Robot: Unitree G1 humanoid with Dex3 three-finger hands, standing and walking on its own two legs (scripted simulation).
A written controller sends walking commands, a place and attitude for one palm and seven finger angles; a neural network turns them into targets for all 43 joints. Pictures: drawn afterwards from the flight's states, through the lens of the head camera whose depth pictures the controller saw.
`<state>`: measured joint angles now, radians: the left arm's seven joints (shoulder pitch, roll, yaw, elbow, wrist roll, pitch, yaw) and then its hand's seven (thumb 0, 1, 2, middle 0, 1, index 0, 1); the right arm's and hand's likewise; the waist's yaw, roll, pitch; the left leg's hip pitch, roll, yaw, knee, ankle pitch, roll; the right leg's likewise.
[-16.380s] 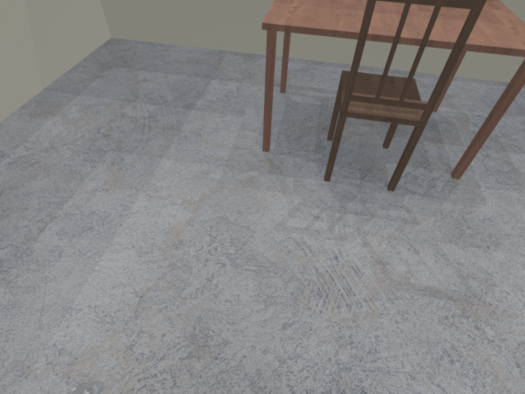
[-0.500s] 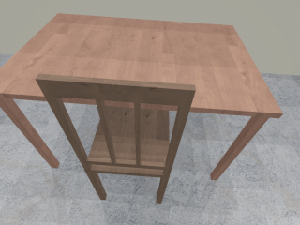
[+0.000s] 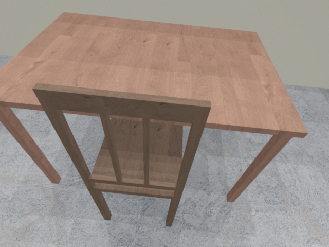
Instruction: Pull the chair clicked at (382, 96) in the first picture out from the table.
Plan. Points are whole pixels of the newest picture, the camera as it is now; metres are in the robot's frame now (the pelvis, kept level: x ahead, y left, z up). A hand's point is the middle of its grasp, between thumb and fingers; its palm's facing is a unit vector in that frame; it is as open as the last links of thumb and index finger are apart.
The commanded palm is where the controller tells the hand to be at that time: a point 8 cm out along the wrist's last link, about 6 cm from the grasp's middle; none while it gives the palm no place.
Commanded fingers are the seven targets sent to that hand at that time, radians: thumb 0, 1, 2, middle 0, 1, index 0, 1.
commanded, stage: look again from close up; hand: left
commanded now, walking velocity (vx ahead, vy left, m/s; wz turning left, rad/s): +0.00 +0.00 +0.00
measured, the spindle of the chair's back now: (113, 153) +0.38 +0.18 -0.05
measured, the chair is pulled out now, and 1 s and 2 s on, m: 0.00 0.00 0.00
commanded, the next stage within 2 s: none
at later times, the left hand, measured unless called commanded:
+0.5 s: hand out of the picture -0.02 +0.15 -0.18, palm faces +0.03 -0.99 -0.15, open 7.4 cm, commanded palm none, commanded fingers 0.00 0.90 0.90 -0.20 -0.30 -0.20 -0.30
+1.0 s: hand out of the picture -0.03 +0.15 -0.18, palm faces +0.03 -0.99 -0.15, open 7.4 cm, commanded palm none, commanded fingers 0.00 0.90 0.90 -0.20 -0.30 -0.20 -0.30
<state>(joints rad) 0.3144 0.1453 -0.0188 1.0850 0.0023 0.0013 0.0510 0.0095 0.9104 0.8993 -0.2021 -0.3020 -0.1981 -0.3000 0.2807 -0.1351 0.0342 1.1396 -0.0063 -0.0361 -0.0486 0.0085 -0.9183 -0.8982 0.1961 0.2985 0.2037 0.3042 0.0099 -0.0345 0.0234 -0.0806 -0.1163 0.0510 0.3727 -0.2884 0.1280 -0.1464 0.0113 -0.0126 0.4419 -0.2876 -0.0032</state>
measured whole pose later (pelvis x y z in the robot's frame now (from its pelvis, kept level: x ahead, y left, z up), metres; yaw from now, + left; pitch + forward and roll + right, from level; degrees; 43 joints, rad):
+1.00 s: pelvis -0.01 +0.00 +0.00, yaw +0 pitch +0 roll +0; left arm 0.35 0.13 -0.03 1.09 0.00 0.00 0.05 0.01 0.91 0.90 -0.20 -0.30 -0.20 -0.30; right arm 0.33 -0.10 0.03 1.18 0.00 -0.05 -0.05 0.01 -0.91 -0.90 0.20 0.30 0.20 0.30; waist 0.01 -0.02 -0.01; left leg -0.09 -0.11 0.06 0.35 -0.26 0.12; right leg -0.16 0.01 -0.01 0.43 -0.26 -0.01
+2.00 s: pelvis -0.01 -0.01 +0.00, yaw -1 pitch +0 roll +0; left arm 0.36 0.12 -0.03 1.09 0.00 -0.01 0.05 0.01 0.91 0.90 -0.20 -0.30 -0.20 -0.30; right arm 0.35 -0.09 0.03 1.19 0.00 -0.06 -0.05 0.00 -0.91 -0.90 0.20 0.30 0.20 0.30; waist 0.00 -0.02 -0.01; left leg -0.10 -0.11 0.06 0.34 -0.26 0.12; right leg -0.17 0.02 0.00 0.43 -0.26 -0.01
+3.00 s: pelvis +0.00 -0.01 +0.00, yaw -1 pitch +1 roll +0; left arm 0.36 0.12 -0.03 1.09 0.00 -0.01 0.06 0.01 0.91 0.90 -0.20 -0.30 -0.20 -0.30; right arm 0.35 -0.09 0.04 1.19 0.00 -0.06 -0.05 0.00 -0.91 -0.90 0.20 0.30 0.20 0.30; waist 0.00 -0.02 -0.01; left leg -0.08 -0.11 0.06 0.33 -0.26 0.12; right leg -0.16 0.02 0.00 0.42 -0.27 -0.01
